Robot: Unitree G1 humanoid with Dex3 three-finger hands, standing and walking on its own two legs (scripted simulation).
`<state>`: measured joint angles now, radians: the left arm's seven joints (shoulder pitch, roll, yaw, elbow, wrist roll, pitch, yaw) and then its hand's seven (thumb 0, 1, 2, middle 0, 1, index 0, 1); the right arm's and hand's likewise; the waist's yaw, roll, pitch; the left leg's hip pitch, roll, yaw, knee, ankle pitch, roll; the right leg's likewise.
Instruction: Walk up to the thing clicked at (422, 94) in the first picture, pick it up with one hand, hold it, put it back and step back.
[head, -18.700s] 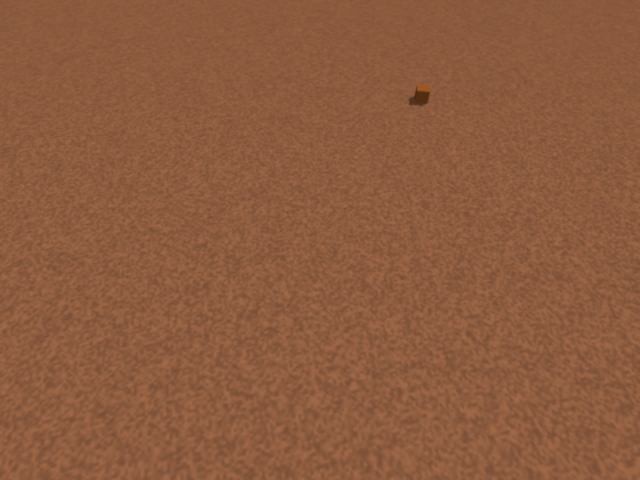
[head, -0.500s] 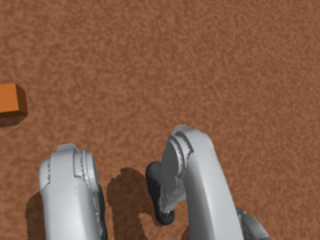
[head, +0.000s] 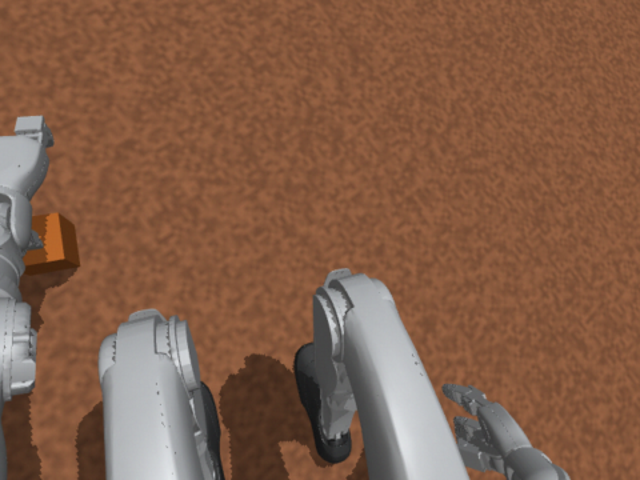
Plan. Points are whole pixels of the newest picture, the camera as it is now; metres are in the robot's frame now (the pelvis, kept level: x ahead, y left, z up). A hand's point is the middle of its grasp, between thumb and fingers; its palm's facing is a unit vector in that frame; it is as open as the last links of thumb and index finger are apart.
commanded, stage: close in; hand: left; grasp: from above
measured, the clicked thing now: (43, 245) +0.46 +0.32 -0.33
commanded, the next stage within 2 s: rest palm in 0.10 s
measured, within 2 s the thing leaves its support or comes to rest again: neither
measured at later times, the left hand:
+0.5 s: hand (23, 255) +0.43 +0.32 -0.26, palm faces -0.48 -0.07 -0.87, open 13.7 cm
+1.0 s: hand (33, 255) +0.44 +0.32 -0.30, palm faces -0.53 -0.11 -0.84, open 14.0 cm
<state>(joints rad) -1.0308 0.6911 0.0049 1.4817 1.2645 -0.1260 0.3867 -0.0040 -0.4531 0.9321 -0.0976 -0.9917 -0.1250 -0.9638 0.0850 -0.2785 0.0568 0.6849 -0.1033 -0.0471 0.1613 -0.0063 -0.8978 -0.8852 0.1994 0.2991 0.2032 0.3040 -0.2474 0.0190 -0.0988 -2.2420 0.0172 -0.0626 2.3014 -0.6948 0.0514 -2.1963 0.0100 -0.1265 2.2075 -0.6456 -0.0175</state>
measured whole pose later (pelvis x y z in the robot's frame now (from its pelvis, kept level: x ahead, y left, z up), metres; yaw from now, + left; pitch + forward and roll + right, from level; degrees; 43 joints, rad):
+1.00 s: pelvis +0.00 +0.00 -0.06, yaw -4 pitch +30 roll -11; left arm -0.96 1.02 0.23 1.66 1.32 -0.31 0.50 0.00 -0.46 0.91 -0.06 -1.02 -0.09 -0.98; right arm 0.13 -0.33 0.20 0.69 -0.22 -0.15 0.24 0.00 -0.90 -0.89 0.20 0.30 0.20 0.30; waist -0.33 -0.10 0.15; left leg -2.36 0.02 -0.15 2.55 -0.73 0.04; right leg -2.28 0.01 -0.22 2.39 -0.65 -0.02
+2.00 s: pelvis +0.00 +0.01 -0.06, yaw -7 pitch +27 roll -15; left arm -0.93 1.05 0.18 1.67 1.32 -0.38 0.57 0.00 -0.30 0.90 -0.19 -0.95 -0.22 -0.94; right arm 0.10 -0.32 0.28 0.66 -0.24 -0.19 0.26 0.00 -0.90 -0.89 0.20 0.30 0.20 0.30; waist -0.33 -0.13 0.15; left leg -2.33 0.02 -0.20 2.57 -0.74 0.05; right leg -2.23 0.03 -0.26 2.36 -0.64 -0.01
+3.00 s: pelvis +0.00 +0.01 -0.06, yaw -7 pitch +27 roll -15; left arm -0.96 1.05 0.14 1.68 1.33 -0.36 0.58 -0.01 0.02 0.50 -0.58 -0.67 -0.62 -0.61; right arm 0.10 -0.33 0.28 0.66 -0.24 -0.19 0.24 0.00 -0.90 -0.89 0.20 0.30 0.20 0.30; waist -0.32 -0.12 0.12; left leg -2.34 0.02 -0.20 2.56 -0.74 0.05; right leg -2.24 0.04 -0.25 2.36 -0.63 0.00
